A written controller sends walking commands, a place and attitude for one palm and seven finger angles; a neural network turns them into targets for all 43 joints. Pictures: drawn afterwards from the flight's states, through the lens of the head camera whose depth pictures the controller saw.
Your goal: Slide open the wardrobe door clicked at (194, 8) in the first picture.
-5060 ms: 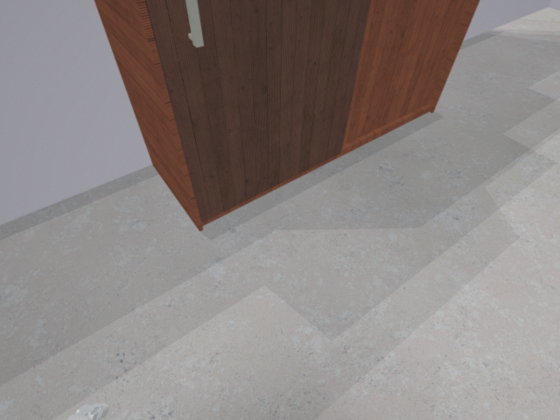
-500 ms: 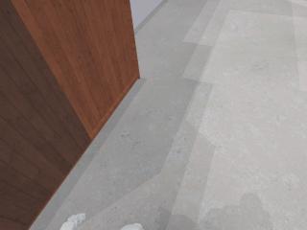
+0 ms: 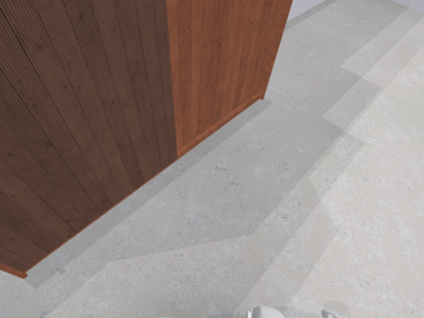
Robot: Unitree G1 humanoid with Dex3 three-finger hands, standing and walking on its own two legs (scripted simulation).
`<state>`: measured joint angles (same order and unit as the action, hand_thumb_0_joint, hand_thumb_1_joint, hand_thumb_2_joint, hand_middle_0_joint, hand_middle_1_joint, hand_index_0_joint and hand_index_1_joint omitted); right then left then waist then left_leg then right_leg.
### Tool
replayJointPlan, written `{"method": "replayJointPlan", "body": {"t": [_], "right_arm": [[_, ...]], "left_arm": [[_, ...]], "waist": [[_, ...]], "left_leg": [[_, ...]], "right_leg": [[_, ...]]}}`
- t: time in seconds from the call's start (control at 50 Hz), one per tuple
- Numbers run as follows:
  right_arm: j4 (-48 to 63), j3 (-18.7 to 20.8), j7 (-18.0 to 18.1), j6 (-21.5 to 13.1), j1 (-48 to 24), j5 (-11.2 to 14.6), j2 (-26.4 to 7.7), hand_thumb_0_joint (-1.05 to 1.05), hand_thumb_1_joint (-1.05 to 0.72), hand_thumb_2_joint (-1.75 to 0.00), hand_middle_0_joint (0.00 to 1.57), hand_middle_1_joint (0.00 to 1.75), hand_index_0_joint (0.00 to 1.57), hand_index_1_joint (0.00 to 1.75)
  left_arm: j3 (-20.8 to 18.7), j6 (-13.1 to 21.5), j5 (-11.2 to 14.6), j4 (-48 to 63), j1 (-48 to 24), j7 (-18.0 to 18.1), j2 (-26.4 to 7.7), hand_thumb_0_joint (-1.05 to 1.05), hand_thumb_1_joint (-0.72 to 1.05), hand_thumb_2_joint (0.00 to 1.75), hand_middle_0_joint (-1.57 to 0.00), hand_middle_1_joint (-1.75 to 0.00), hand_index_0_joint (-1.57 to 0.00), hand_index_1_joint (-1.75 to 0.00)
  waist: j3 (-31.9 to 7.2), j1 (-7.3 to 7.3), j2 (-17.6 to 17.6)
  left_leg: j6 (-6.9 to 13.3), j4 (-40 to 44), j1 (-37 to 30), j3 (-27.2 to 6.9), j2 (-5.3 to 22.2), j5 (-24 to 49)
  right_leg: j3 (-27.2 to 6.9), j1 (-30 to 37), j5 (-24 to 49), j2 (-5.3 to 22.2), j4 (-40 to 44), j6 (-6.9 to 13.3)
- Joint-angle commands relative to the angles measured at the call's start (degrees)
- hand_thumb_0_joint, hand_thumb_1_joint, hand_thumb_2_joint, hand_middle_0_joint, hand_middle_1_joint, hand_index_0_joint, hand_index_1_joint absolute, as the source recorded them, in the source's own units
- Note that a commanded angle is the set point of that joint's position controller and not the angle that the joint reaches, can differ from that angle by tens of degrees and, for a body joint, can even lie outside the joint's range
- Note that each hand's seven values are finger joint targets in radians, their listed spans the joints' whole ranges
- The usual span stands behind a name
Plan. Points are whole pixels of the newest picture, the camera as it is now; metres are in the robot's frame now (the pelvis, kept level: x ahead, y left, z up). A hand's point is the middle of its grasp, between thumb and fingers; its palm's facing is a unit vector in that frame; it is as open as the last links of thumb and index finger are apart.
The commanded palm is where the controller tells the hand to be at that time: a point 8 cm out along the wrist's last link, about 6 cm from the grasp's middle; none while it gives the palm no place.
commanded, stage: turn to face it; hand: left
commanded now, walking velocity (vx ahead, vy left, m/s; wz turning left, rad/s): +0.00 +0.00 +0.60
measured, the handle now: out of the picture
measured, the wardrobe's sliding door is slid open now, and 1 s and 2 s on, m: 0.00 0.00 0.00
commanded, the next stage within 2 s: take the last steps up to it in 1.36 s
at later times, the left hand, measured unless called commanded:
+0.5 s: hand out of the picture +0.05 +0.18 -0.14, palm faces +0.29 -0.92 -0.27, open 7.3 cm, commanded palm none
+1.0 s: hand out of the picture -0.09 +0.26 -0.16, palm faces +0.59 -0.77 -0.25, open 7.3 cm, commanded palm none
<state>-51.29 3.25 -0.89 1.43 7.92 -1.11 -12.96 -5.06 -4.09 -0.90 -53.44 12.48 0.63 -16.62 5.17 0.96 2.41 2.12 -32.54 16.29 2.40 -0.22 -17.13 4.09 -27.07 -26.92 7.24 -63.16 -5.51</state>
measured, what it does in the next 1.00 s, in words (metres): steps on the spot, turning left: right foot, then left foot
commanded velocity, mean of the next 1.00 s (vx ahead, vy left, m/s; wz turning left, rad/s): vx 0.00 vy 0.00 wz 0.57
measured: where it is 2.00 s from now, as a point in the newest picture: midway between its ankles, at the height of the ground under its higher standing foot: outside the picture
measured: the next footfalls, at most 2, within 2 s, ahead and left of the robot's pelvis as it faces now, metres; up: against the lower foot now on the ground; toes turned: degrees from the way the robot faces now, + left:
right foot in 0.30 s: +0.07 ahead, -0.15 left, +0.00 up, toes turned +9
left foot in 0.70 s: -0.03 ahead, +0.11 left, +0.00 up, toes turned +31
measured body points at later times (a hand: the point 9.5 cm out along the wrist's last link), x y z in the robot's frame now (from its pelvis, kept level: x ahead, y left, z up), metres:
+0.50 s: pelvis -0.01 -0.04 +0.00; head +0.02 -0.05 +0.45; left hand +0.03 +0.23 -0.11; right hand +0.13 -0.28 -0.15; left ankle -0.06 +0.09 -0.65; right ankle +0.03 -0.15 -0.73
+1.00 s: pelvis -0.05 +0.02 +0.01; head -0.03 +0.06 +0.46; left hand -0.12 +0.30 -0.14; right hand +0.17 -0.14 -0.11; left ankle -0.06 +0.09 -0.73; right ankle +0.05 -0.13 -0.65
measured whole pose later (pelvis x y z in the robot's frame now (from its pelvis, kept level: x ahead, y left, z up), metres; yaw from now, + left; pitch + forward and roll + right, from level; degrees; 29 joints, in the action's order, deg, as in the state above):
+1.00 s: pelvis -0.05 +0.02 +0.01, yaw +35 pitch +0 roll -2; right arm -52.1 2.7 -0.6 1.7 10.7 -1.0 -11.8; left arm -4.4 -3.4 -0.9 -51.7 9.2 0.6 -16.1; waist 4.4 -0.1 1.6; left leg 4.4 -26.0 14.5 -2.1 -3.0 -11.2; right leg 0.7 -27.4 -21.8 5.3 -59.7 -6.6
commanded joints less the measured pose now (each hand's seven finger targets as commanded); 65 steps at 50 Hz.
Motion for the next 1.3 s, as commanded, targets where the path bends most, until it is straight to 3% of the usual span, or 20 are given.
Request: {"method": "replayJointPlan", "body": {"t": [0.0,0.14,0.24,0.26,0.28,0.3,0.32,0.38,0.56,0.64,0.66,0.68,0.7,0.78,0.82,1.04,1.2,1.24,1.26,1.28], "right_arm": [[2.8,2.8,1.3,-1.2,2.2,0.0,-12.1,0.00,-0.90,-0.90,0.20,0.30,0.20,0.30],[2.3,3.5,1.1,-0.5,4.3,-0.2,-12.3,0.00,-0.90,-0.90,0.20,0.30,0.20,0.30],[3.7,3.9,0.9,-0.1,0.5,0.1,-11.7,0.00,-0.90,-0.90,0.20,0.30,0.20,0.30],[4.0,3.7,0.6,-0.2,1.1,0.6,-9.5,0.00,-0.90,-0.90,0.20,0.30,0.20,0.30],[5.3,3.1,0.3,-0.3,2.6,1.0,-5.3,0.00,-0.90,-0.90,0.20,0.30,0.20,0.30],[5.8,3.6,0.4,0.0,2.5,0.2,-7.1,0.00,-0.90,-0.90,0.20,0.30,0.20,0.30],[5.3,3.9,0.4,1.0,1.3,0.0,-7.5,0.00,-0.90,-0.90,0.20,0.30,0.20,0.30],[2.6,3.5,-0.9,1.8,2.9,-0.2,-6.7,0.00,-0.90,-0.90,0.20,0.30,0.20,0.30],[4.4,1.8,-1.3,1.3,-3.1,0.5,-5.1,0.00,-0.90,-0.90,0.20,0.30,0.20,0.30],[3.2,2.0,-0.9,0.2,3.0,0.5,-7.2,0.00,-0.90,-0.90,0.20,0.30,0.20,0.30],[2.7,3.2,-0.8,-0.5,6.3,0.2,-12.0,0.00,-0.90,-0.90,0.20,0.30,0.20,0.30],[2.6,4.7,-0.5,-0.7,9.8,0.0,-18.5,0.00,-0.90,-0.90,0.20,0.30,0.20,0.30],[0.3,4.7,0.2,-0.7,13.3,0.2,-18.5,0.00,-0.90,-0.90,0.20,0.30,0.20,0.30],[2.9,2.6,1.4,-1.1,3.2,0.0,-12.4,0.00,-0.90,-0.90,0.20,0.30,0.20,0.30],[3.2,2.3,1.5,-1.3,2.5,0.2,-11.9,0.00,-0.90,-0.90,0.20,0.30,0.20,0.30],[1.8,3.1,1.5,-0.6,6.8,-0.2,-11.0,0.00,-0.90,-0.90,0.20,0.30,0.20,0.30],[1.6,3.0,1.5,-0.1,5.5,-0.3,-9.8,0.00,-0.90,-0.90,0.20,0.30,0.20,0.30],[1.6,2.6,1.1,-0.2,4.9,0.5,-7.3,0.00,-0.90,-0.90,0.20,0.30,0.20,0.30],[2.2,2.1,0.9,-0.4,5.7,1.0,-3.9,0.00,-0.90,-0.90,0.20,0.30,0.20,0.30],[3.4,2.4,1.0,-0.1,4.8,0.5,-4.4,0.00,-0.90,-0.90,0.20,0.30,0.20,0.30]], "left_arm": [[-0.3,2.2,0.2,6.2,-2.0,0.0,-3.2,0.00,0.90,0.90,-0.20,-0.30,-0.20,-0.30],[0.2,2.5,0.6,8.9,-6.4,0.5,-2.4,0.00,0.90,0.90,-0.20,-0.30,-0.20,-0.30],[0.1,3.7,0.8,8.0,0.4,0.9,-3.2,0.00,0.90,0.90,-0.20,-0.30,-0.20,-0.30],[-0.4,4.3,0.4,7.6,2.3,1.2,-5.8,0.00,0.90,0.90,-0.20,-0.30,-0.20,-0.30],[-1.5,4.8,-0.6,7.8,3.2,1.7,-11.1,0.00,0.90,0.90,-0.20,-0.30,-0.20,-0.30],[-1.1,4.2,-0.4,8.7,2.9,1.5,-12.2,0.00,0.90,0.90,-0.20,-0.30,-0.20,-0.30],[-1.3,4.3,-0.2,8.9,0.8,1.9,-9.7,0.00,0.90,0.90,-0.20,-0.30,-0.20,-0.30],[0.4,4.4,-0.3,10.2,-5.5,1.4,-5.4,0.00,0.90,0.90,-0.20,-0.30,-0.20,-0.30],[-0.8,3.8,-1.0,7.0,2.1,1.2,-9.3,0.00,0.90,0.90,-0.20,-0.30,-0.20,-0.30],[-1.2,3.0,-0.3,6.3,1.4,0.7,-9.4,0.00,0.90,0.90,-0.20,-0.30,-0.20,-0.30],[-1.1,2.6,0.2,7.1,1.9,0.5,-7.4,0.00,0.90,0.90,-0.20,-0.30,-0.20,-0.30],[0.1,2.5,0.4,9.8,-0.2,0.0,-2.7,0.00,0.90,0.90,-0.20,-0.30,-0.20,-0.30],[0.5,1.7,-0.3,10.2,-4.9,0.7,-4.1,0.00,0.90,0.90,-0.20,-0.30,-0.20,-0.30],[-0.2,2.2,0.1,6.6,-3.7,0.0,-3.8,0.00,0.90,0.90,-0.20,-0.30,-0.20,-0.30],[-0.3,2.1,0.1,5.6,-2.0,-0.1,-4.1,0.00,0.90,0.90,-0.20,-0.30,-0.20,-0.30],[0.2,2.1,0.2,7.5,-7.1,0.6,-2.8,0.00,0.90,0.90,-0.20,-0.30,-0.20,-0.30],[0.8,2.9,0.8,6.3,-1.5,1.2,-1.2,0.00,0.90,0.90,-0.20,-0.30,-0.20,-0.30],[0.4,3.8,0.5,5.2,2.2,1.6,-3.3,0.00,0.90,0.90,-0.20,-0.30,-0.20,-0.30],[-0.5,4.3,-0.3,5.2,2.8,2.0,-7.5,0.00,0.90,0.90,-0.20,-0.30,-0.20,-0.30],[-0.6,4.0,-0.6,6.3,1.4,1.7,-9.8,0.00,0.90,0.90,-0.20,-0.30,-0.20,-0.30]], "waist": [[-8.7,-2.11,-9.7],[-8.0,-3.32,-10.7],[-9.6,0.52,-9.8],[-10.7,1.28,-3.2],[-11.4,1.38,13.6],[-10.6,1.25,10.9],[-9.3,0.72,12.5],[-2.9,-2.55,6.8],[-5.5,1.61,10.6],[-8.6,-1.65,6.8],[-11.1,-3.50,-4.5],[-10.7,-5.63,-22.1],[-11.4,-7.68,-18.6],[-7.3,-2.52,-10.6],[-7.9,-1.80,-10.5],[-7.0,-3.91,-9.3],[-9.5,-1.39,-10.6],[-9.6,0.49,-5.2],[-9.1,0.45,7.6],[-7.0,0.76,11.6]], "left_leg": [[6.9,11.4,-11.1,-14.5,13.4,31.2],[8.0,10.3,-9.2,-21.1,12.9,30.3],[4.5,4.1,0.3,-22.7,8.8,26.3],[1.1,-1.3,6.8,-20.0,5.2,16.6],[-3.9,-14.1,17.6,-7.8,-3.7,-8.2],[-4.3,-26.0,17.7,-6.7,-3.2,-18.1],[-4.2,-32.9,16.8,-8.0,-1.3,-16.7],[-5.6,-39.7,16.3,-4.7,1.3,-5.8],[-6.2,-15.2,8.8,2.8,1.7,-9.7],[-4.6,4.7,-4.7,4.2,1.2,3.0],[-1.7,10.2,-14.8,-5.6,8.5,12.9],[6.1,12.1,-19.2,-24.8,23.7,35.4],[8.8,12.2,-15.8,-25.2,24.5,35.1],[6.7,11.9,-9.8,-16.5,15.0,30.1],[6.2,12.7,-9.9,-14.9,13.4,29.6],[8.5,14.5,-10.3,-24.8,12.7,19.3],[6.8,11.2,-3.5,-27.0,9.5,21.2],[2.5,5.9,5.7,-23.2,5.5,12.1],[-1.8,-4.1,15.7,-14.0,-1.5,-2.0],[-3.6,-16.1,16.6,-7.6,-5.0,-14.5]], "right_leg": [[-3.4,-4.6,3.6,-0.9,1.3,-0.6],[-4.1,0.1,1.9,-3.8,13.2,-0.3],[-2.8,17.7,13.1,-5.7,35.8,0.9],[-7.8,25.8,16.9,-0.2,43.2,2.3],[-23.0,31.9,23.5,16.3,46.5,8.7],[-23.8,25.0,26.1,22.3,45.9,13.9],[-22.6,20.2,23.7,20.0,46.6,14.2],[-8.5,14.1,21.1,11.4,45.4,11.2],[-1.3,20.9,32.6,13.8,40.8,12.2],[4.4,16.6,31.3,12.6,29.8,6.8],[6.5,6.8,20.4,8.9,18.9,3.3],[6.3,-8.3,-11.4,1.2,6.3,-1.0],[-1.0,-7.8,-11.5,1.0,-0.2,0.1],[-3.7,-6.5,2.4,0.5,-4.0,-0.3],[-3.7,-4.7,4.7,-0.1,-2.3,-0.6],[-5.0,-2.3,2.9,-3.2,9.4,-0.3],[-4.1,13.6,7.0,-7.1,29.1,2.1],[-6.9,25.8,15.3,-3.2,43.8,3.0],[-20.1,30.8,13.2,9.7,48.4,7.6],[-26.1,23.1,16.1,19.5,49.8,13.8]]}}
